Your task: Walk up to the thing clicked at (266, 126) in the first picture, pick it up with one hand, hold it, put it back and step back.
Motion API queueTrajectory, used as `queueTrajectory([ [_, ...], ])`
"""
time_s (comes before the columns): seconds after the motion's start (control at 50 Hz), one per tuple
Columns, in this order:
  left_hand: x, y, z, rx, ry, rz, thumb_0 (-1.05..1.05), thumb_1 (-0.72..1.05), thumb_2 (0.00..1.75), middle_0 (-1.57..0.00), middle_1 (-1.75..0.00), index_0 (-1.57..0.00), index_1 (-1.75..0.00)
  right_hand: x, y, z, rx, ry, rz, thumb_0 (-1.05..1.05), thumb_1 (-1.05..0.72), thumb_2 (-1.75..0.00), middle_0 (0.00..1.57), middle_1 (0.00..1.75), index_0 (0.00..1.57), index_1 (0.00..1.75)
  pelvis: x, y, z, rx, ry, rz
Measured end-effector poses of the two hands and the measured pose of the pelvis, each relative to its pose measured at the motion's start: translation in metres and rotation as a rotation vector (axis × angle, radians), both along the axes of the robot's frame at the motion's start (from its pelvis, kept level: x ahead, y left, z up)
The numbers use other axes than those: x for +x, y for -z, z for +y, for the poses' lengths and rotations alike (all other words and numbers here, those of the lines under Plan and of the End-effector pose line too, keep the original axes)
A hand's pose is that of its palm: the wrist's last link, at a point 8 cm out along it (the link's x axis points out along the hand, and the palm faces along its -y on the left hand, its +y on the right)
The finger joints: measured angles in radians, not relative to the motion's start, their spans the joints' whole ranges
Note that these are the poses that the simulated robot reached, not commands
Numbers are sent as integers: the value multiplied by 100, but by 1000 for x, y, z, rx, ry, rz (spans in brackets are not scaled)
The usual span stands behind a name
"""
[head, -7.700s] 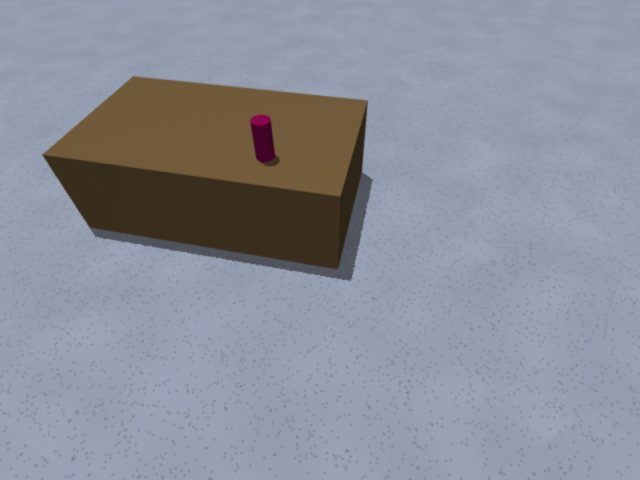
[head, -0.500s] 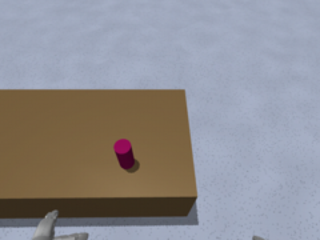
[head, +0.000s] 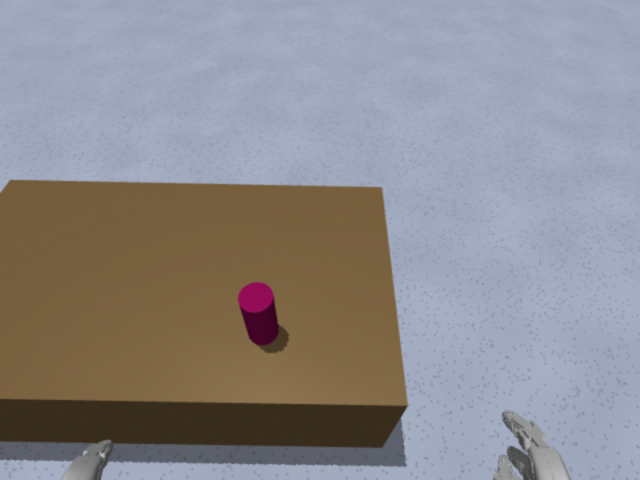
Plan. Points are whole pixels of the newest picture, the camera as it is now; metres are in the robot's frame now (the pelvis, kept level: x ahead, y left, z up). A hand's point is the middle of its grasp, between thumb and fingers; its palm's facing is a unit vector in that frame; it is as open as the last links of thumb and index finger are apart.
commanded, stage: go down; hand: left
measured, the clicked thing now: (259, 315) +0.49 +0.14 -0.28
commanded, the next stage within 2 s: none
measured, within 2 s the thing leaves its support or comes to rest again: neither
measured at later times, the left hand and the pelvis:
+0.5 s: hand out of the picture +0.13 +0.25 -0.11, palm faces +0.06 -0.94 -0.33, open 17.4 cm; pelvis -0.01 +0.00 -0.03, yaw +1 degrees
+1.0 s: hand (106, 368) +0.29 +0.30 -0.05, palm faces +0.13 -0.97 -0.19, open 17.4 cm; pelvis -0.03 -0.01 -0.03, yaw +0 degrees
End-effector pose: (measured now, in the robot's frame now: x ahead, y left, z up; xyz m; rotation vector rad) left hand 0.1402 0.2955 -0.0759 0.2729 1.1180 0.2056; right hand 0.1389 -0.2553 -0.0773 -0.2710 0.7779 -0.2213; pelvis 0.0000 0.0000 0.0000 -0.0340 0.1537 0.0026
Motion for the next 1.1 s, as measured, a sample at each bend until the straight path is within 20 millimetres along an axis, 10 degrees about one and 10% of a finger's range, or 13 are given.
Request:
queueTrajectory([
  [0.64,-16,-5,8,18,-26,-82,0,-55,8,-8,-7,-7,-7,-12,18,1,-44,11,-117,1,-85,-88,21,30,21,30,-17,30,-4,-17,-20,41],
  [0.88,84,-43,39,-21,-26,-346,-1,-52,8,-7,-5,-6,-6,-35,22,-8,-78,3,-63,1,-85,-88,21,30,21,30,-27,28,-9,-16,-24,37],
  [1.1,145,-54,58,-125,32,-467,0,-56,5,-7,-3,-6,-5,-96,32,-26,-99,60,125,1,-88,-89,21,30,21,30,-26,28,-7,-7,8,83],
])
